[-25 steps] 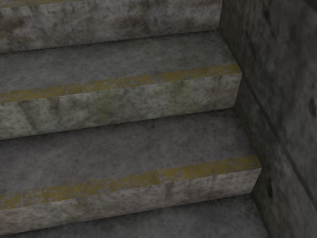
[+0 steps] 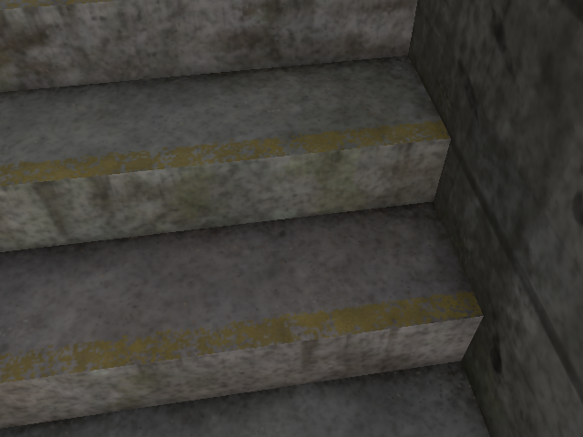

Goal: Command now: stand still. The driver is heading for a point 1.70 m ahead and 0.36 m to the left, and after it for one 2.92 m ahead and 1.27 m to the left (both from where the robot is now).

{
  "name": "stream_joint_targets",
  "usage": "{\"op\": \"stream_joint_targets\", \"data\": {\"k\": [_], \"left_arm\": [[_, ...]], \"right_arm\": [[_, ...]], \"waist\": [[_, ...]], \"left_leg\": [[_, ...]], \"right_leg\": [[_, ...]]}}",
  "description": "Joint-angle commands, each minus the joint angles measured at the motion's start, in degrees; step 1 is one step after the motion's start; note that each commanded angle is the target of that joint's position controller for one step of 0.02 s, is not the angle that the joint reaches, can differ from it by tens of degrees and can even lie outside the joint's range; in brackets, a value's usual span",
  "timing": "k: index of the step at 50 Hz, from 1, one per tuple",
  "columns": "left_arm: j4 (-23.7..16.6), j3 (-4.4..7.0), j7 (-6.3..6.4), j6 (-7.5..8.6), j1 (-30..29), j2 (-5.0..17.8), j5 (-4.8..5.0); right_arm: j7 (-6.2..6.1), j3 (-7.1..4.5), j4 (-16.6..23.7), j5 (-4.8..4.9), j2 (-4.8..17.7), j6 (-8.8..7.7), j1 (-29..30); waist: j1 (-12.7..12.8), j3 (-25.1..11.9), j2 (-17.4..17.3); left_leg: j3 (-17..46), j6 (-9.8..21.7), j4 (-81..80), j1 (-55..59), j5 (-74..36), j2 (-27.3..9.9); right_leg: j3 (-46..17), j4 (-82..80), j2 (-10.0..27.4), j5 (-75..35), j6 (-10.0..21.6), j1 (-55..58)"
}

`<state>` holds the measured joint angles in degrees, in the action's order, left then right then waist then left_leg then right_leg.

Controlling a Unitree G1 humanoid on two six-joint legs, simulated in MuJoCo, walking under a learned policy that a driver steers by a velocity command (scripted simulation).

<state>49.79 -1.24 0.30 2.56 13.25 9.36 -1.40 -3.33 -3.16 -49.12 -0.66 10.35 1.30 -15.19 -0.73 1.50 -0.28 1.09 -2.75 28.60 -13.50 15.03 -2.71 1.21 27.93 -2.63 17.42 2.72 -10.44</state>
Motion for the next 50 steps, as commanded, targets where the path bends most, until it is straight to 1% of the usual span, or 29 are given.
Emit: {"op": "stream_joint_targets", "data": {"k": [1,8,15,30,31,32,33,34,35,36,37,38,39,40,41,42,43,44,45,46,47,48,49,50], "left_arm": [[-1.1,0.92,0.16,0.48,1.4,4.8,0.05],[1.7,0.81,0.5,-0.03,3.1,5.2,0.07],[3.8,0.67,0.77,-0.44,4.7,5.5,0.07],[6.1,0.54,1.2,-0.95,7.3,5.5,0.11],[6.5,0.42,1.35,-1.04,7.9,5.2,0.04],[6.4,-0.37,3.05,-0.57,7.1,1.9,-0.23],[6.5,-0.13,3.69,-0.51,7.0,3.3,-0.17],[6.7,2.01,2.88,-1.24,8.1,10.7,1.0],[5.9,2.26,2.68,-1.47,7.9,10.6,0.99],[5.5,2.56,2.63,-1.36,9.3,10.6,1.11],[5.8,3.24,2.7,-1.03,11.0,11.6,1.56],[5.9,3.82,3.08,-0.86,12.1,12.1,1.56],[6.1,4.37,3.45,-0.68,13.2,12.5,1.02],[6.0,4.56,3.69,-0.47,12.8,12.0,0.97],[4.9,4.8,3.69,-0.29,10.7,11.9,1.3],[3.6,4.84,3.61,-0.19,8.0,11.4,1.44],[1.8,4.76,3.44,-0.29,3.9,11.3,1.29],[0.9,4.85,3.09,-0.44,2.3,11.6,1.05],[0.5,4.83,2.83,-0.44,1.9,12.2,1.28],[-0.3,4.76,2.64,-0.54,1.3,12.1,1.86],[-1.7,3.97,2.03,0.03,-0.6,10.0,1.83],[-3.2,1.7,0.63,1.27,0.0,1.7,0.1],[-0.3,2.3,0.6,2.36,9.1,2.6,3.28],[-1.0,2.96,-0.05,2.88,5.6,5.5,4.09]], "right_arm": [[-0.3,-1.16,0.6,0.07,5.4,-0.37,-2.3],[-0.53,-1.06,-3.1,0.2,5.7,-0.16,-3.1],[-0.67,-0.88,-6.3,0.28,5.9,-0.05,-3.9],[-0.81,-0.49,-10.5,0.42,5.9,-0.21,-5.6],[-0.85,-0.36,-11.0,0.38,5.4,-0.14,-6.3],[-0.13,1.52,-11.3,-0.87,2.0,-0.97,-5.6],[0.18,1.56,-11.4,-0.88,2.3,-1.4,-4.6],[-0.38,-0.6,-11.0,1.38,7.3,-1.11,-4.0],[-0.74,-0.52,-10.4,1.34,7.2,-1.27,-3.9],[-0.8,-0.37,-9.7,1.03,6.1,-1.68,-3.5],[-0.55,-0.08,-9.2,0.99,5.0,-2.35,-3.1],[0.01,0.02,-8.9,1.37,4.6,-3.27,-2.5],[0.7,0.05,-8.0,2.06,4.5,-4.1,-1.5],[1.24,-0.07,-7.3,2.59,5.2,-4.76,-1.3],[1.38,-0.18,-7.5,3.32,5.9,-5.27,-2.7],[1.49,-0.02,-7.9,2.97,5.6,-5.67,-3.2],[1.65,0.36,-8.4,2.29,4.0,-5.98,-4.7],[1.55,-0.04,-9.7,1.28,3.9,-5.83,-7.9],[1.37,-0.75,-11.0,0.75,4.0,-5.55,-12.8],[1.34,-1.5,-11.8,0.12,4.7,-5.02,-16.8],[1.18,-2.5,-13.8,-0.17,7.3,-4.58,-25.8],[0.85,-2.22,-13.7,0.01,12.0,-4.08,-25.8],[1.08,-3.06,-12.7,-0.91,16.2,-5.27,-26.0],[1.19,-2.27,-11.9,0.33,13.5,-5.49,-20.2]], "waist": [[0.0,-1.6,0.4],[0.1,-0.9,0.4],[0.1,0.0,0.5],[0.1,1.2,0.4],[0.1,0.2,0.7],[0.1,-1.9,0.3],[0.4,0.4,0.5],[1.2,3.6,2.9],[1.2,4.1,4.9],[2.0,5.4,7.8],[2.7,6.4,10.3],[3.3,7.0,10.6],[3.6,7.7,10.3],[2.8,7.7,8.6],[1.3,6.6,6.7],[0.3,5.3,5.0],[-1.8,4.6,5.2],[-4.0,2.7,4.7],[-6.6,0.4,4.8],[-8.5,-0.5,2.4],[-11.7,-5.6,-3.6],[-8.0,-6.7,-20.0],[-6.1,-10.0,-15.6],[-3.8,-0.1,-7.0]], "left_leg": [[1.6,1.3,-2.7,5.3,-10.6,-0.8],[1.2,1.2,-4.1,5.3,-10.5,-0.7],[0.8,1.0,-5.4,5.1,-9.8,-0.7],[0.2,0.6,-7.2,4.3,-7.9,-0.6],[-0.5,0.7,-7.1,4.8,-5.1,-0.1],[1.3,1.7,-9.5,5.9,-4.7,-2.0],[0.9,2.0,-9.0,6.0,-3.4,-1.3],[-4.2,1.9,-2.4,2.1,6.4,3.5],[-5.6,2.5,1.5,-2.1,11.2,4.5],[-5.8,2.8,6.3,-6.3,12.5,4.7],[-4.4,3.0,13.2,-8.8,11.5,3.4],[-2.5,3.4,20.3,-13.2,12.3,1.7],[-0.4,3.7,26.5,-19.2,17.3,0.0],[0.9,3.9,29.4,-22.8,18.7,-1.5],[0.5,4.3,28.4,-22.3,18.2,-1.9],[-0.9,4.7,23.6,-17.7,16.9,-1.5],[-2.5,5.0,15.3,-9.6,14.3,-0.4],[-6.4,4.8,7.6,-1.1,6.6,3.5],[-9.4,4.7,0.6,5.9,-0.4,6.8],[-10.2,5.3,-7.5,9.4,-4.4,8.8],[-1.0,7.9,-12.0,22.5,-10.3,2.3],[19.2,11.0,-11.4,27.8,-38.2,-13.4],[38.3,23.9,-17.0,24.6,-12.0,-22.3],[35.5,24.9,-19.2,22.5,7.2,-22.9]], "right_leg": [[-4.4,-6.1,4.8,-17.1,-0.3,-3.8],[-4.3,-7.1,4.6,-17.0,-0.3,-3.2],[-4.4,-8.2,4.4,-16.1,-0.4,-2.9],[-4.4,-9.7,4.2,-14.0,-0.3,-3.0],[-4.4,-10.5,4.0,-9.3,-0.1,-2.8],[-7.6,-13.7,8.2,-4.8,0.8,-1.1],[-8.1,-14.8,7.6,1.1,1.2,-2.7],[-6.0,-12.7,3.3,13.2,2.6,-4.0],[-9.5,-14.8,5.7,23.0,4.5,-5.0],[-15.2,-17.9,9.6,29.5,6.9,-5.1],[-21.8,-20.2,14.4,30.5,10.1,-5.8],[-26.6,-21.6,18.2,27.8,13.1,-4.7],[-29.7,-22.0,21.0,24.4,15.2,-1.9],[-29.6,-21.4,21.8,20.2,15.1,0.8],[-26.5,-20.3,20.7,15.2,13.3,1.8],[-21.2,-19.2,18.1,8.0,11.5,0.2],[-14.7,-17.3,14.2,-1.9,9.7,-4.3],[-10.3,-11.8,11.3,-13.9,9.4,-7.3],[-7.5,-4.2,9.8,-28.7,8.7,-8.9],[-5.0,5.6,7.9,-39.4,7.0,-9.5],[-2.8,22.7,5.3,-32.5,3.3,-18.6],[-0.9,43.4,-1.0,8.5,-0.6,-32.7],[-10.2,58.6,-2.3,11.6,-0.7,-36.9],[-10.2,69.6,1.2,9.1,-0.5,-49.3]]}}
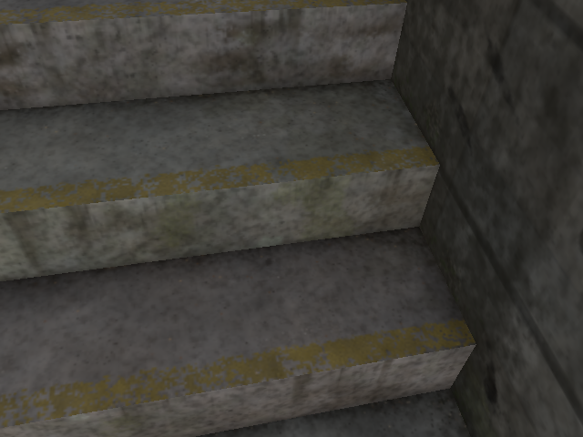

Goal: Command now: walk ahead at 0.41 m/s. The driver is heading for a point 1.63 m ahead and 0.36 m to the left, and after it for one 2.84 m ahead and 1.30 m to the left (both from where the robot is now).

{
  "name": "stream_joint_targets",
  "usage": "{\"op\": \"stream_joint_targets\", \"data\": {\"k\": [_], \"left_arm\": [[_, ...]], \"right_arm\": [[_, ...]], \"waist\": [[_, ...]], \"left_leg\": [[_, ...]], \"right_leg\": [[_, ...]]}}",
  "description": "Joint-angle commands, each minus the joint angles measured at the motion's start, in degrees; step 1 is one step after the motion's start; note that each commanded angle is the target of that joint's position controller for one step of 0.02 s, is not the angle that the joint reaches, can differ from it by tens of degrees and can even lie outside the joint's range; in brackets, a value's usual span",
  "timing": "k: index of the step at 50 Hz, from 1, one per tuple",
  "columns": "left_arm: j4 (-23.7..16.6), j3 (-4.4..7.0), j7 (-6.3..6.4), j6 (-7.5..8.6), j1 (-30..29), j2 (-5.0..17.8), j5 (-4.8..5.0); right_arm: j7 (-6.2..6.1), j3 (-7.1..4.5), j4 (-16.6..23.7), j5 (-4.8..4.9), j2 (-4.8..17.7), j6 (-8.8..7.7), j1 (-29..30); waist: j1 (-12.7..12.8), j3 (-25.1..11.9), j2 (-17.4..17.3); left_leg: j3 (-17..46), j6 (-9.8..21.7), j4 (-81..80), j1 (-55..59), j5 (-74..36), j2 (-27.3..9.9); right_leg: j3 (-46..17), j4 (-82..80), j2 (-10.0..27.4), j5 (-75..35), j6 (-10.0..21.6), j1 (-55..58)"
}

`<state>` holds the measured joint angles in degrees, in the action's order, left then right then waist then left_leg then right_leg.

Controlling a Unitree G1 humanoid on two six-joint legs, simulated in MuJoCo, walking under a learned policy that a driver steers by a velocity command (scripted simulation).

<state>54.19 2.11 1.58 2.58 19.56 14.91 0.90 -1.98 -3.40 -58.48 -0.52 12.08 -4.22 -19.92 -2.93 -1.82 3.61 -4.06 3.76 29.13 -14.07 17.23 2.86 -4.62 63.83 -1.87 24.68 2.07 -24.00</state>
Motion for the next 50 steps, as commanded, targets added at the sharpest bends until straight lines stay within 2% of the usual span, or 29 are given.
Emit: {"op": "stream_joint_targets", "data": {"k": [1,3,6,9,11,12,14,15,17,18,19,20,21,22,23,24,25,26,29,30,34,37,39,41,44,47,48,49,50], "left_arm": [[-7.0,-0.56,-1.69,2.94,-6.6,0.2,1.19],[-8.3,-2.02,-1.73,2.38,-7.9,-3.6,-0.57],[-10.0,-4.85,-3.16,1.02,-7.4,-10.0,0.53],[-16.9,-6.09,-3.02,0.65,-16.2,-8.7,-0.45],[-20.6,-6.91,-3.19,1.09,-20.6,-8.5,-1.34],[-24.2,-7.95,-3.43,1.24,-25.0,-8.8,-1.2],[-28.7,-8.72,-3.57,2.02,-35.2,-7.0,-2.13],[-31.5,-10.19,-3.53,2.55,-38.9,-9.6,-1.42],[-29.4,-7.17,-2.77,3.19,-30.3,-5.1,-0.1],[-25.8,-5.13,-2.74,3.34,-13.3,-1.0,-0.47],[-20.0,-3.18,-3.25,3.11,1.0,4.2,-2.5],[-12.8,-0.42,-3.21,1.92,10.4,10.5,-5.0],[-7.5,-0.31,-1.33,0.19,17.4,10.8,-6.3],[-4.0,-0.71,-0.23,-0.37,11.2,5.7,-4.22],[-0.2,-1.61,-0.4,-0.13,5.5,0.9,-1.67],[2.2,-3.31,-1.12,0.72,0.4,-5.0,-2.02],[4.3,-4.5,-2.33,1.4,-3.1,-10.0,-2.61],[2.0,-3.84,-4.75,2.63,-13.0,-7.3,-8.3],[0.1,-2.75,-5.48,6.0,-16.8,-6.0,-7.81],[1.7,-2.89,-4.96,6.14,-10.4,-5.4,-8.67],[11.5,-4.9,-4.8,4.17,10.2,-7.2,-9.65],[11.3,-5.21,-5.85,4.41,12.3,-5.9,-10.88],[12.7,-5.57,-6.56,3.99,17.3,-5.8,-11.32],[11.4,-5.13,-7.73,3.16,17.0,-4.1,-8.36],[6.2,-4.42,-8.26,3.92,5.9,1.4,-4.01],[8.2,-1.48,-8.54,5.48,8.1,8.7,-3.22],[8.7,-1.18,-9.16,5.61,10.0,6.8,-5.13],[9.4,-2.32,-10.12,5.61,17.0,1.4,-7.38],[8.1,-2.61,-11.03,4.16,10.0,-2.4,-6.36]], "right_arm": [[0.11,-0.4,-2.0,0.36,6.8,0.38,-11.7],[1.22,1.68,-2.8,-1.14,3.6,1.04,-10.2],[1.92,3.74,-3.9,-2.12,1.0,2.84,-13.5],[1.13,4.62,-3.6,-0.68,1.3,2.48,-12.1],[-0.14,5.22,-3.7,-0.48,1.0,2.66,-13.9],[-0.96,5.36,-4.2,0.94,1.7,3.04,-15.5],[-2.65,5.04,-5.3,1.58,2.7,2.71,-22.3],[-3.54,4.76,-5.7,2.94,4.4,2.65,-19.9],[-2.4,4.76,-7.3,0.83,8.1,0.58,-25.0],[-1.79,1.96,-5.0,0.91,16.7,1.29,-18.2],[-1.71,1.11,-1.8,0.46,17.0,0.96,-12.1],[0.56,2.42,-0.3,1.02,8.3,-0.58,-15.0],[3.94,2.29,-0.8,-0.37,4.8,-2.75,-9.5],[6.6,1.45,3.2,0.65,3.6,-3.32,-6.2],[6.54,2.07,8.3,1.44,0.9,-2.7,3.1],[5.73,3.69,13.8,0.79,-2.4,-1.85,9.3],[4.89,4.82,14.6,0.82,-5.1,-0.97,7.1],[5.81,5.86,13.8,-0.24,-9.2,2.32,7.2],[8.2,4.5,14.4,0.66,-3.4,3.97,0.8],[9.07,4.55,13.6,1.2,-2.2,4.08,3.5],[6.36,7.36,14.8,-0.24,-3.4,3.72,15.6],[4.89,7.43,17.1,0.11,0.3,4.2,25.7],[5.05,7.42,18.7,-0.32,-0.2,5.26,32.1],[5.74,7.6,20.2,-1.2,-0.5,5.74,38.6],[7.87,8.91,17.0,-2.21,-4.0,6.42,30.9],[7.92,7.62,16.5,-1.31,0.0,4.47,26.9],[6.87,6.15,13.2,-2.37,3.7,3.79,16.2],[6.4,5.38,8.3,-1.03,7.1,3.29,2.5],[4.79,3.05,2.4,-3.7,11.5,4.29,-16.1]], "waist": [[-1.7,9.5,-7.2],[1.2,11.0,-3.9],[2.0,8.5,-6.8],[2.4,12.8,-6.3],[1.8,11.0,-6.6],[1.4,9.9,-6.7],[-3.8,5.7,-6.5],[-1.6,4.8,-7.8],[4.5,-9.4,-20.0],[14.2,-13.6,-28.7],[19.6,-23.4,-24.9],[18.2,-30.4,3.0],[18.8,-30.3,16.5],[13.9,-19.3,12.8],[9.3,-2.7,3.4],[4.5,4.9,-3.2],[-0.1,6.7,-7.9],[-2.1,12.2,-9.3],[-7.8,2.7,-3.5],[-5.7,0.1,3.5],[0.6,0.8,1.5],[3.3,0.2,-1.4],[6.4,1.1,2.1],[8.5,0.8,0.8],[2.6,-4.8,4.9],[1.5,-8.2,8.6],[0.5,-15.0,4.8],[-1.2,-27.7,-7.4],[-9.1,-25.2,-17.5]], "left_leg": [[33.9,15.1,-20.2,19.0,12.0,-25.3],[24.6,10.4,-17.6,13.8,1.4,-20.1],[16.4,8.6,-15.9,5.6,-9.9,-17.2],[10.5,5.9,-18.1,-1.5,-6.6,-14.0],[10.2,5.2,-18.9,-0.1,-12.7,-13.3],[9.1,4.2,-21.0,-0.6,-12.2,-12.2],[10.1,5.2,-28.1,-0.6,-26.8,-13.2],[8.3,4.2,-31.6,-5.0,-43.3,-13.5],[5.4,6.5,-15.1,8.3,-119.2,-14.0],[7.8,8.0,-2.4,21.6,-125.8,-17.4],[9.1,8.9,11.8,16.9,-124.2,-17.7],[9.2,6.9,31.8,-6.2,-89.0,-6.3],[22.5,7.0,52.0,-15.9,-15.3,4.4],[27.7,6.6,74.5,-28.9,-8.0,5.4],[22.7,7.5,83.3,-38.1,-6.3,3.2],[20.1,8.9,90.1,-42.0,-8.5,2.7],[19.7,9.6,95.1,-44.1,-11.0,1.4],[21.9,14.5,99.4,-50.2,-14.5,-0.1],[8.4,13.3,85.0,-44.9,-18.6,-3.4],[4.7,11.5,98.1,-48.9,-16.7,-3.9],[9.2,11.5,105.9,-80.2,-14.5,-9.2],[5.2,8.8,91.1,-81.4,-17.4,-13.7],[2.5,8.3,87.6,-80.2,-18.5,-14.8],[0.0,8.2,78.4,-72.0,-6.5,-14.2],[-4.9,4.9,63.2,-39.3,1.7,-7.4],[-11.7,3.5,34.4,-29.4,12.3,1.0],[-4.0,7.7,32.0,-13.7,-11.9,-1.7],[21.6,16.8,23.0,16.2,-14.2,-9.3],[47.6,21.2,0.6,24.4,-5.1,-17.4]], "right_leg": [[-3.2,40.3,2.0,-2.2,0.8,-42.8],[-1.1,51.7,3.4,-6.3,1.2,-48.4],[1.5,72.4,1.6,-4.6,1.9,-51.9],[2.3,63.0,2.8,-7.6,0.7,-54.6],[5.9,57.0,4.9,-11.7,-0.7,-55.1],[9.1,46.4,7.1,-14.5,-1.4,-53.6],[18.6,27.6,7.2,-16.0,-2.4,-40.7],[19.5,11.9,6.5,-7.6,-0.4,-24.2],[26.0,13.7,-5.4,6.8,3.7,-6.4],[15.6,-1.9,-3.3,7.3,6.6,-5.0],[-0.2,-5.0,1.6,3.6,10.4,10.8],[-31.5,-25.6,15.0,15.6,21.4,29.1],[-56.9,-50.8,20.2,23.3,23.5,33.0],[-58.1,-52.8,22.2,34.4,18.5,24.7],[-47.9,-49.6,21.0,34.2,14.3,11.2],[-35.6,-46.2,20.0,24.7,10.6,0.4],[-22.7,-42.7,16.7,13.0,6.6,-4.7],[-8.3,-41.8,12.3,7.7,9.5,-13.3],[9.6,-47.2,5.3,-3.7,7.9,-18.5],[7.1,-48.3,6.1,-5.6,9.7,-14.5],[-5.7,-46.8,13.0,-5.2,10.6,8.4],[-3.5,-51.0,15.4,-3.7,10.6,11.2],[-4.9,-54.3,17.2,-3.8,12.9,11.1],[-2.0,-59.1,19.4,-10.9,12.7,10.0],[6.1,-56.9,17.5,-42.4,13.9,0.4],[7.7,-43.9,17.8,-91.8,14.9,24.5],[9.1,-30.1,14.3,-91.8,11.4,19.4],[2.5,-15.8,8.2,-70.7,8.7,-6.7],[-2.7,2.3,-0.1,-21.7,5.8,-23.7]]}}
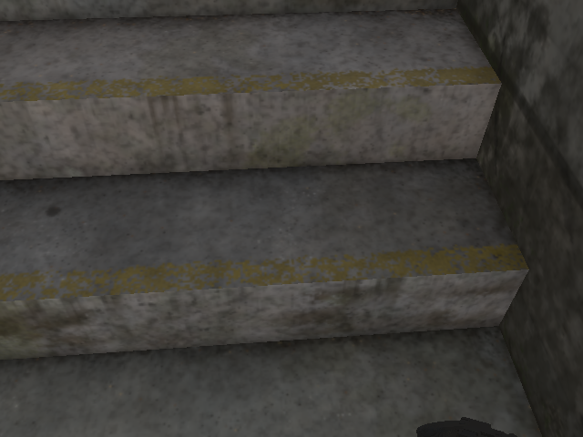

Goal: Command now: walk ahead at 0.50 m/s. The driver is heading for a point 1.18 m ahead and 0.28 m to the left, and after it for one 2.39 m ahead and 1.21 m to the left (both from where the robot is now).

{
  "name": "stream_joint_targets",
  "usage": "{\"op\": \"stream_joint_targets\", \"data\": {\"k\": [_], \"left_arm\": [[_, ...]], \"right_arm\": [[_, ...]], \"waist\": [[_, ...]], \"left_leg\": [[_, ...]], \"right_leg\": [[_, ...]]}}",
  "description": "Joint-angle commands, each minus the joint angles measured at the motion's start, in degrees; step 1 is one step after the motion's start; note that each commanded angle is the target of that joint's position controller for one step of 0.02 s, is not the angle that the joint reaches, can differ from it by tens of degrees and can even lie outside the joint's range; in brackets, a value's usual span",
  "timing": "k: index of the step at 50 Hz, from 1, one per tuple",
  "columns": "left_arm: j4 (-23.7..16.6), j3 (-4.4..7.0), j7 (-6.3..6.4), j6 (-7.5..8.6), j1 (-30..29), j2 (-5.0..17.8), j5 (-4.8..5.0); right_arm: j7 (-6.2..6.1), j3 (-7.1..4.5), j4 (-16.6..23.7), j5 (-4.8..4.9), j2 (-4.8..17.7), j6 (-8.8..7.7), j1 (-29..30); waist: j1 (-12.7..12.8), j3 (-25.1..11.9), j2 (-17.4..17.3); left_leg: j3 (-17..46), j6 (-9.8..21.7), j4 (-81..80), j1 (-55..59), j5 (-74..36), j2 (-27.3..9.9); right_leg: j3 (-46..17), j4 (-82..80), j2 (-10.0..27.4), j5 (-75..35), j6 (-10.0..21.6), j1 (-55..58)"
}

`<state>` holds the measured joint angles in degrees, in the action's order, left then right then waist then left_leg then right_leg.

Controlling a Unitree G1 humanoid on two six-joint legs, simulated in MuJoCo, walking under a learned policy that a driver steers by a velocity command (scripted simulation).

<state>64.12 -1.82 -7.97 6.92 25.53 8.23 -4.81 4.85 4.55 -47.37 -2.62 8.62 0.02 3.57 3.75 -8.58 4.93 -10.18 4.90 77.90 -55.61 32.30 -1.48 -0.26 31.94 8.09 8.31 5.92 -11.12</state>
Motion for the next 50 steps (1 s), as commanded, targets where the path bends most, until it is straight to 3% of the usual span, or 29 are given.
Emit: {"op": "stream_joint_targets", "data": {"k": [1,2,3,4,6,8,10,11,15,18,19,21,22,24,26,27,28,30,31,32,33,36,38,40,42,43,45,47,50], "left_arm": [[-1.6,2.32,-1.44,-0.6,-0.7,3.1,2.05],[-1.6,3.12,-0.13,-0.37,-5.8,3.7,4.36],[-2.9,2.65,1.03,-0.15,-8.5,2.3,3.59],[-5.5,2.33,2.03,-0.83,-11.5,2.0,3.07],[-5.3,1.59,2.85,-2.89,-10.4,0.1,3.62],[-6.4,1.09,3.05,-4.22,-10.2,-0.1,3.26],[-7.1,1.21,1.89,-4.2,-12.3,1.7,3.04],[-7.1,0.91,0.93,-4.33,-14.1,1.9,3.23],[-13.2,-1.74,4.05,-3.63,-27.8,-0.5,3.98],[-18.2,-1.46,5.22,-5.22,-37.3,2.2,3.77],[-19.5,-1.56,5.2,-6.34,-39.4,1.7,3.38],[-24.5,-2.76,4.02,-8.83,-52.8,-0.9,2.47],[-22.2,-2.75,2.38,-9.14,-45.5,-3.4,2.83],[-21.7,-1.47,0.67,-8.92,-40.7,-1.2,2.92],[-19.6,0.25,2.07,-7.59,-30.4,0.8,2.59],[-15.9,0.72,3.29,-7.32,-21.5,2.5,3.12],[-13.3,1.75,3.7,-8.1,-14.7,5.1,4.16],[-5.9,4.41,4.75,-8.41,4.3,9.8,0.51],[-3.9,4.01,5.49,-5.83,3.4,8.0,1.22],[-1.8,3.72,5.15,-4.51,-0.3,4.4,2.09],[-1.3,2.34,4.6,-3.62,-6.4,-0.8,2.37],[-1.3,-0.6,3.56,-1.87,-18.3,-8.7,1.27],[-6.0,0.26,3.76,-0.38,-23.5,-6.4,0.7],[-1.9,0.23,4.58,-0.35,-13.5,-3.3,-2.21],[1.8,0.33,4.34,-0.7,-4.6,-1.9,-4.59],[3.6,0.06,3.59,-0.72,0.7,-0.6,-5.48],[4.0,0.2,3.56,-1.65,4.8,-0.1,-5.09],[-2.4,0.94,2.11,-2.02,-1.2,4.3,-1.27],[-3.3,1.35,1.58,-1.52,0.2,9.3,-1.27]], "right_arm": [[-2.64,-6.47,-11.8,-2.16,16.4,-1.11,-44.7],[-2.9,-6.82,-12.0,-0.25,15.3,-2.32,-37.5],[-2.49,-6.6,-13.2,0.53,11.5,-2.82,-30.8],[-2.15,-5.65,-13.0,0.28,5.9,-2.54,-24.7],[-1.52,-2.95,-11.9,-0.34,-2.6,-2.05,-11.3],[-1.02,-2.72,-13.1,-1.21,-3.4,-3.36,-11.0],[-1.37,-3.3,-12.0,-2.98,-0.7,-4.86,-9.8],[-1.9,-3.29,-14.2,-3.94,0.1,-4.8,-15.6],[-1.22,-2.04,-21.4,-5.71,-0.7,-3.92,-35.5],[-0.37,-1.23,-20.8,-6.11,-1.5,-4.72,-37.4],[-0.55,-1.05,-21.1,-5.72,-1.5,-4.76,-39.9],[0.81,-1.19,-20.5,-2.11,-1.4,-3.8,-39.6],[1.22,-1.79,-19.0,-1.12,3.4,-4.54,-36.4],[1.62,-3.78,-19.5,0.74,11.4,-6.43,-35.4],[1.9,-5.76,-21.9,0.35,12.9,-6.83,-36.9],[2.4,-5.45,-22.3,-2.56,8.3,-7.23,-41.2],[3.25,-5.57,-21.5,-2.27,6.9,-6.85,-40.4],[5.58,-6.34,-20.6,0.71,2.1,-3.9,-29.6],[4.6,-6.66,-20.9,1.01,0.8,-3.79,-28.9],[2.5,-6.38,-18.4,1.21,-0.6,-4.76,-23.3],[0.5,-6.2,-15.4,1.05,0.0,-5.12,-17.9],[-1.6,-4.29,-10.5,1.64,-4.4,-1.41,-18.7],[-1.48,-4.72,-9.8,2.68,-3.1,-0.37,-17.2],[-1.28,-3.1,-7.8,3.53,-3.7,-0.06,-11.4],[-3.22,-1.85,-1.9,3.84,-3.3,-0.26,-2.4],[-3.91,-2.08,2.4,3.37,1.6,0.19,5.2],[-4.25,-1.68,4.2,3.56,1.2,0.89,8.3],[-1.61,-1.02,4.9,1.55,-0.6,1.77,12.6],[1.21,-0.65,3.1,1.57,-1.3,0.54,8.5]], "waist": [[-17.8,-7.9,-17.5],[-14.7,1.4,-17.5],[-10.7,2.6,-13.0],[-7.4,1.9,-4.4],[-1.0,3.4,-0.2],[3.0,4.5,-1.1],[3.7,6.0,-1.8],[1.4,6.0,-7.2],[-3.8,9.5,-6.7],[-5.0,8.0,-5.8],[-6.0,7.6,-8.8],[-8.6,9.7,-10.7],[-5.3,10.1,-14.8],[-0.3,5.7,-16.3],[2.2,-0.3,-18.6],[1.6,-10.5,-12.8],[4.3,-13.0,-7.4],[9.6,-10.5,7.9],[6.3,-1.5,5.0],[3.7,3.8,1.9],[0.3,2.5,-4.7],[-11.0,3.3,-10.7],[-12.8,4.8,-5.8],[-9.6,6.3,1.9],[-7.0,6.6,-4.4],[-4.5,3.8,-6.3],[-3.5,4.2,-1.6],[-2.5,7.4,0.8],[-4.3,5.4,1.9]], "left_leg": [[61.1,15.5,-52.5,58.8,-2.5,-14.0],[54.8,12.2,-49.4,47.5,1.7,-12.1],[48.7,12.7,-48.3,42.8,-1.8,-11.6],[45.2,11.9,-49.3,39.9,-5.5,-11.8],[37.0,9.2,-54.2,29.1,-11.2,-11.8],[23.0,6.7,-55.9,27.6,-21.6,-9.0],[10.6,5.1,-59.2,20.3,-23.5,-4.3],[11.5,7.0,-60.1,23.9,-23.2,-4.7],[17.9,7.6,-59.2,52.0,-24.1,-11.4],[14.6,7.6,-64.7,46.9,-25.7,-9.9],[13.8,8.0,-65.7,46.4,-28.5,-9.2],[13.3,9.8,-75.8,35.4,-38.4,-11.8],[11.4,11.6,-74.3,34.0,-55.7,-13.5],[8.9,14.2,-67.2,48.5,-97.3,-15.4],[6.4,12.1,-55.5,61.1,-120.2,-15.8],[8.6,8.3,-45.1,46.8,-114.8,-12.9],[11.3,7.4,-36.8,34.2,-100.4,-8.4],[22.5,3.7,14.0,11.7,-37.1,4.6],[25.8,4.8,30.9,1.4,-39.3,2.4],[24.3,6.9,39.2,-6.3,-37.3,2.0],[25.4,9.6,43.2,-10.7,-35.6,2.1],[19.2,11.0,39.9,-13.2,-33.6,-3.7],[13.4,7.4,36.0,-6.8,-25.0,-5.0],[14.1,9.4,55.9,-19.6,-16.4,-4.2],[15.8,13.1,45.0,-29.1,-16.0,-6.0],[13.6,12.8,32.0,-28.0,-20.8,-7.4],[11.8,11.4,22.5,-28.9,-22.0,-9.9],[3.0,7.2,15.2,-12.5,-2.1,-6.9],[0.9,8.4,8.8,-4.6,-6.5,-2.0]], "right_leg": [[-18.8,59.0,-12.3,-10.3,2.9,-46.7],[-19.4,73.0,-11.4,-11.7,3.1,-53.2],[-17.9,82.1,-11.9,-10.0,4.5,-56.7],[-18.8,87.1,-12.6,-11.0,6.2,-58.9],[-19.1,90.4,-10.5,-12.2,9.5,-58.6],[-15.1,91.0,-9.2,-11.6,9.6,-60.2],[-8.1,81.8,-8.0,-13.0,9.2,-52.7],[-4.8,94.4,-8.3,-8.0,9.1,-56.7],[-9.6,99.2,-6.8,-2.5,12.5,-87.0],[0.5,81.0,-1.2,-10.5,9.5,-78.5],[3.2,78.4,-0.7,-10.8,7.8,-75.8],[9.1,54.6,-1.6,5.0,6.3,-56.9],[11.2,55.2,-3.5,5.3,4.2,-47.1],[14.7,44.9,-9.9,11.7,2.0,-42.7],[12.6,33.2,-12.7,9.2,3.1,-33.2],[2.4,34.5,-9.9,-3.2,7.3,-9.6],[-9.2,23.3,-7.3,7.2,9.8,1.4],[-45.9,-8.4,6.5,25.0,16.8,5.2],[-46.1,-9.5,7.0,32.8,14.8,-1.8],[-40.2,-8.0,6.6,32.9,15.2,-7.9],[-34.5,-7.7,5.6,28.1,14.3,-8.6],[-10.5,-9.6,2.2,10.3,6.0,-18.2],[3.3,-14.3,-0.2,5.8,4.5,-26.2],[-1.6,-17.8,3.7,13.1,6.9,-18.8],[-0.9,-19.4,4.8,13.5,5.4,-9.5],[0.2,-20.4,4.9,10.0,4.5,-5.6],[2.1,-24.5,6.3,6.6,5.1,-1.5],[6.2,-33.5,8.7,3.2,6.2,-10.0],[11.2,-28.7,8.5,-29.0,9.1,-1.7]]}}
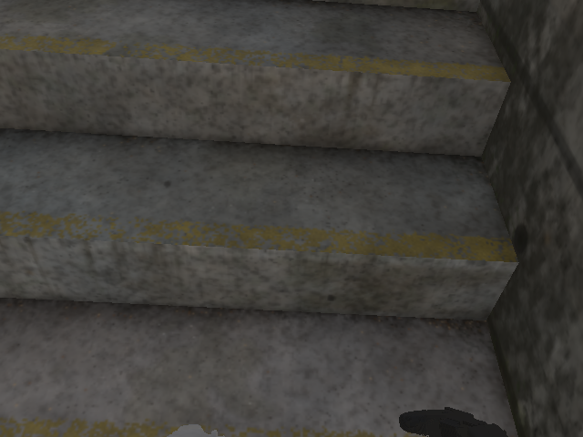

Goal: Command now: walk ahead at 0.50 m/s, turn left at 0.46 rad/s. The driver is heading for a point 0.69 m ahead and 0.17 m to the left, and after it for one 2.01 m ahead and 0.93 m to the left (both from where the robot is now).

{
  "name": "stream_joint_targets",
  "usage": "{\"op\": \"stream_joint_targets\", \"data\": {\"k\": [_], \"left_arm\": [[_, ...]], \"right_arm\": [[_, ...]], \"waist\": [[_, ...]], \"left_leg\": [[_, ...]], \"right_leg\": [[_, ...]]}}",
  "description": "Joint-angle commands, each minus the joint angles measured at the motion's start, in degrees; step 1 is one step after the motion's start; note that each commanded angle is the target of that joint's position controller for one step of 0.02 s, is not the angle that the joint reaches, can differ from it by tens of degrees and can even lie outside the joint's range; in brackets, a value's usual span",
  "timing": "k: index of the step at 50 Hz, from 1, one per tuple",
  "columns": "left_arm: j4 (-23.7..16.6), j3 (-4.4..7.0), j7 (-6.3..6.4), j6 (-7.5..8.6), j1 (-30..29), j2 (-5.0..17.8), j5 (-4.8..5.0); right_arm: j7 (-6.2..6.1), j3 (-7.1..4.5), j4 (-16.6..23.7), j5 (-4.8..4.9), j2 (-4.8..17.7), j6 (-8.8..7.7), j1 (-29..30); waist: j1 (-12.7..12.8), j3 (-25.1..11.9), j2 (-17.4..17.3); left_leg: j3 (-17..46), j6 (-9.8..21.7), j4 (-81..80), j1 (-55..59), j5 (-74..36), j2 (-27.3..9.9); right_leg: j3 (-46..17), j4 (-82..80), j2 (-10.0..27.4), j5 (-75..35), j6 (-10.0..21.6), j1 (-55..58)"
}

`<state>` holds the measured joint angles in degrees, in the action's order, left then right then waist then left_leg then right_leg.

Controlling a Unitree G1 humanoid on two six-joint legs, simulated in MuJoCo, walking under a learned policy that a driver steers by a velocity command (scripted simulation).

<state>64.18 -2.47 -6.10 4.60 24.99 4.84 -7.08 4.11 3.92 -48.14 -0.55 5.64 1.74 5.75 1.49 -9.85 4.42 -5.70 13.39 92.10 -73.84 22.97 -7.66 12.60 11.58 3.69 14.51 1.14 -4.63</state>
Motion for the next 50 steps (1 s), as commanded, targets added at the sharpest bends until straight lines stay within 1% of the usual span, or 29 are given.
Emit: {"op": "stream_joint_targets", "data": {"k": [1,3,4,5,6,7,8,11,13,14,16,17,21,24,25,26,28,30,31,32,33,34,35,38,41,43,45,48,50], "left_arm": [[-3.0,2.71,-0.01,1.33,3.1,13.9,1.48],[-4.2,3.53,0.01,2.24,3.7,14.5,2.61],[-4.0,3.39,0.22,2.84,10.3,12.0,1.55],[-3.1,3.67,0.09,2.95,10.2,12.8,1.83],[-4.3,3.17,-2.16,2.22,6.2,10.6,1.47],[-7.0,3.56,-3.87,1.16,2.3,9.0,2.04],[-6.6,4.79,-4.43,-0.28,3.7,11.0,3.83],[-8.7,5.0,-2.06,1.36,-5.8,9.3,6.01],[-9.8,2.96,0.12,0.06,-7.7,7.0,5.45],[-9.8,2.72,0.51,-0.75,-7.6,7.4,5.21],[-11.3,2.06,0.29,-1.77,-9.3,7.2,5.62],[-13.0,1.15,-0.53,-1.61,-12.5,6.4,6.04],[-23.9,-1.16,1.5,-1.31,-28.4,6.2,4.84],[-28.9,-1.87,2.37,-4.45,-36.2,5.7,4.54],[-27.2,-2.02,1.7,-5.03,-27.3,3.8,4.58],[-29.1,-1.14,1.16,-5.64,-28.6,6.8,4.67],[-32.0,-0.16,0.05,-6.21,-30.7,9.1,4.42],[-31.9,1.4,-0.3,-5.13,-24.4,12.2,4.87],[-26.9,2.84,0.21,-4.39,-11.1,14.5,5.03],[-20.9,3.81,1.4,-4.26,2.0,16.0,5.53],[-17.9,4.0,2.13,-4.37,9.8,16.1,2.55],[-15.8,3.97,3.1,-2.13,5.9,16.3,2.67],[-14.1,3.71,2.95,-1.42,0.4,13.3,4.19],[-9.2,0.09,2.21,-1.21,-14.0,-1.0,3.32],[-8.6,0.37,2.42,0.59,-20.2,1.0,2.74],[-11.0,1.38,1.7,2.27,-22.5,5.4,2.56],[-8.9,2.13,2.22,2.71,-14.4,8.5,1.91],[-2.1,1.33,4.11,2.44,6.9,6.8,-0.07],[0.9,1.13,3.62,1.9,13.0,4.5,-0.9]], "right_arm": [[1.97,-0.18,4.2,-0.04,2.1,-2.05,5.2],[0.76,-1.05,2.5,-0.57,4.2,-3.35,-2.5],[-0.42,-1.51,3.3,0.92,6.9,-3.71,-3.2],[-1.19,-2.73,3.0,0.3,7.1,-3.25,-8.5],[-2.33,-4.98,-0.9,-0.03,12.9,-1.81,-18.9],[-2.82,-7.18,-5.2,-1.39,19.6,-1.29,-30.2],[-2.92,-10.12,-7.1,-1.3,24.3,-1.26,-38.4],[-0.72,-8.86,-10.3,-0.53,14.7,-3.86,-29.7],[1.01,-5.87,-10.5,-3.06,5.5,-4.12,-18.4],[1.12,-5.16,-10.5,-2.31,3.8,-4.55,-15.6],[0.73,-4.82,-10.5,-2.55,4.9,-6.42,-17.2],[0.01,-5.03,-12.6,-4.74,7.0,-6.55,-26.5],[0.17,-2.98,-17.2,-8.34,7.0,-6.97,-39.3],[2.12,-1.61,-17.3,-6.13,7.8,-7.34,-43.5],[2.7,-1.39,-13.4,-4.76,8.3,-7.5,-35.2],[2.99,-1.49,-10.9,-3.35,10.6,-8.06,-30.5],[1.75,-3.42,-9.5,-0.14,17.3,-9.62,-33.2],[2.98,-7.3,-12.1,-0.06,22.1,-8.89,-36.8],[3.5,-7.52,-12.7,-3.64,17.7,-8.45,-41.0],[4.51,-6.18,-13.6,-5.33,11.2,-7.87,-42.2],[5.36,-6.53,-13.2,-3.1,8.5,-6.99,-33.6],[4.65,-6.11,-10.3,-0.33,7.7,-8.13,-27.4],[2.96,-6.73,-9.5,-0.11,8.3,-8.3,-23.1],[0.33,-4.8,-6.6,-1.04,4.7,-7.09,-21.0],[-0.41,-4.08,-4.4,-0.71,5.8,-5.95,-21.8],[0.26,-4.78,-1.8,-1.01,9.8,-5.62,-16.2],[0.94,-5.07,-2.9,-1.37,10.0,-4.46,-18.4],[-1.08,-3.32,4.0,-1.32,8.4,-4.93,-3.9],[-2.62,-1.8,8.7,-0.89,4.6,-5.16,2.9]], "waist": [[-2.2,4.5,2.8],[-4.2,-3.2,5.8],[-1.0,-9.1,2.6],[-5.4,-7.1,0.7],[-9.5,-7.6,-5.2],[-10.5,-8.1,-17.4],[-13.0,-11.3,-19.5],[-6.0,0.8,-10.5],[1.8,2.6,-0.4],[4.0,3.3,0.6],[4.9,5.2,-3.1],[1.3,6.6,-9.8],[-2.4,11.1,-5.3],[-4.5,13.0,-11.3],[1.0,14.6,-12.8],[3.5,10.7,-11.8],[3.9,4.0,-14.5],[4.7,1.2,-19.7],[4.0,-10.2,-10.4],[7.1,-16.2,0.0],[13.4,-6.9,10.4],[9.8,7.0,10.0],[6.7,10.1,7.1],[-3.9,10.8,-6.1],[-7.6,10.1,-5.2],[-7.4,7.7,-6.7],[-4.4,7.3,0.3],[5.9,11.0,-2.9],[7.7,11.2,-1.0]], "left_leg": [[-4.1,-1.1,-12.1,16.7,5.1,6.8],[-4.4,-1.5,-21.2,25.9,1.7,10.4],[3.1,1.3,-17.2,39.2,-11.1,10.2],[9.5,1.6,-24.4,49.7,-10.4,9.5],[17.2,2.1,-34.6,62.3,-7.9,9.7],[39.8,6.7,-55.5,72.5,-17.8,1.7],[54.9,5.6,-66.2,72.6,-17.2,-2.6],[47.9,-3.9,-62.1,66.6,-17.1,-0.9],[35.9,-2.8,-62.1,55.8,-19.1,0.1],[30.4,-3.1,-63.2,52.0,-20.1,0.7],[20.4,-4.3,-66.0,43.4,-13.6,5.4],[22.0,-1.6,-67.9,46.3,-14.4,5.3],[26.0,-0.3,-73.2,53.3,-1.8,3.2],[30.8,4.8,-85.9,49.2,-4.6,-2.8],[23.4,4.2,-85.4,41.6,-19.9,-2.1],[21.3,5.5,-84.8,34.9,-46.0,-3.0],[20.8,5.1,-78.2,53.7,-85.0,-5.2],[18.5,5.0,-67.9,71.2,-108.8,-5.3],[16.3,0.4,-51.4,63.6,-106.8,-1.6],[18.3,-1.5,-36.1,44.0,-75.1,4.2],[21.7,-4.0,-6.6,22.7,-22.9,15.0],[21.7,-2.6,6.4,10.2,-24.5,11.3],[21.1,-1.8,14.4,9.6,-24.2,10.8],[22.3,4.0,22.1,6.2,-19.6,11.5],[16.7,1.5,16.4,4.0,-15.7,9.3],[11.1,-2.1,7.1,14.5,-21.1,5.2],[7.7,-4.6,25.9,13.5,-14.5,5.9],[15.0,-1.7,23.2,-21.5,-4.8,4.8],[17.2,0.0,22.2,-35.6,-0.6,3.6]], "right_leg": [[-1.2,-2.6,13.4,-58.9,14.0,-0.5],[0.0,8.7,14.4,-80.9,12.6,13.1],[0.1,14.9,10.9,-82.8,10.6,2.5],[-1.5,21.6,8.6,-67.9,8.7,-8.6],[-4.4,29.9,5.3,-55.4,8.4,-21.5],[-9.1,50.6,-1.8,-14.0,3.5,-36.8],[-23.0,83.6,-6.2,-13.3,3.9,-40.1],[-33.8,116.0,-12.1,-17.9,8.0,-64.6],[-29.6,112.7,-7.3,-19.4,9.2,-67.0],[-25.4,111.5,-4.8,-17.2,8.6,-67.5],[-19.4,105.8,-2.5,-12.8,8.2,-63.3],[-15.8,120.6,-4.1,-6.8,8.8,-67.6],[-14.6,101.1,-0.2,-9.8,11.2,-77.2],[-10.3,90.5,2.8,-9.3,6.9,-70.3],[-6.5,90.1,1.6,-10.3,6.7,-56.4],[-5.0,82.6,-1.0,-9.0,5.8,-41.6],[-0.5,67.7,-6.6,1.4,1.1,-35.3],[0.9,49.5,-9.8,5.7,2.5,-32.8],[-12.4,50.7,-4.6,-10.7,9.6,-13.4],[-37.1,33.6,3.8,1.8,18.1,4.8],[-60.4,15.5,11.6,23.7,23.6,3.0],[-61.0,14.0,11.6,41.2,17.2,-7.7],[-57.2,14.6,12.3,37.3,18.4,-14.5],[-37.4,12.3,8.5,22.5,14.4,-23.6],[-23.2,7.5,4.8,13.4,11.8,-24.5],[-15.6,5.1,3.1,8.7,10.3,-32.1],[-14.2,5.1,4.3,2.9,11.8,-28.6],[-26.2,7.3,11.9,5.0,15.0,8.1],[-30.8,6.4,16.8,-0.2,16.1,23.2]]}}
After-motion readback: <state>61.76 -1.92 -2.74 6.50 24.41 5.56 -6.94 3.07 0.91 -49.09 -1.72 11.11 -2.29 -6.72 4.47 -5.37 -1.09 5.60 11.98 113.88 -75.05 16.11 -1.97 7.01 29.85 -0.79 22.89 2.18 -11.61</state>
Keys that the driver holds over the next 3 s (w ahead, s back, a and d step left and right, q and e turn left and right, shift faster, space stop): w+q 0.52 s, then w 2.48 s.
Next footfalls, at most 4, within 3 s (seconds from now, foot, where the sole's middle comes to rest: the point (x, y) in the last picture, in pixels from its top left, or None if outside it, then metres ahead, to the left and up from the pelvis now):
0.04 left None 0.20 0.13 -0.60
0.60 right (312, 391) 0.50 -0.02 -0.42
1.18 left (67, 196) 0.76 0.45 -0.24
1.78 right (132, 24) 1.08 0.38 -0.06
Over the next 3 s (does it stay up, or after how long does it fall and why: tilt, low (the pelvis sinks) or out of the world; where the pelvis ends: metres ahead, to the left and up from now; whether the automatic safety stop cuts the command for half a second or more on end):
stays up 1.55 0.69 0.88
